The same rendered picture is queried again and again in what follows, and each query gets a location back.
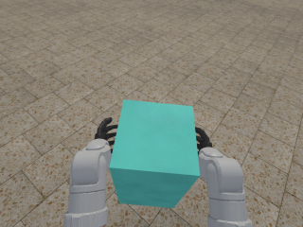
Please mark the left robot forearm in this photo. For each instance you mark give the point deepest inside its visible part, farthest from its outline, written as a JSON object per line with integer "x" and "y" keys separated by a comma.
{"x": 87, "y": 184}

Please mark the right robot forearm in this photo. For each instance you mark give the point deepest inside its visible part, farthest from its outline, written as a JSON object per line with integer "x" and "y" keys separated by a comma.
{"x": 225, "y": 189}

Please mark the carton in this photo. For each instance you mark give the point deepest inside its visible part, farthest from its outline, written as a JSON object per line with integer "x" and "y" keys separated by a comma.
{"x": 155, "y": 156}

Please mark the robot right hand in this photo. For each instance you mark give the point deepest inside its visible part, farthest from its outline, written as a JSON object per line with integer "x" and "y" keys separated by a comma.
{"x": 203, "y": 140}

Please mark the robot left hand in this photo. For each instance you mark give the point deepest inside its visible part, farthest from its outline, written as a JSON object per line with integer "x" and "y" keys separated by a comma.
{"x": 102, "y": 131}

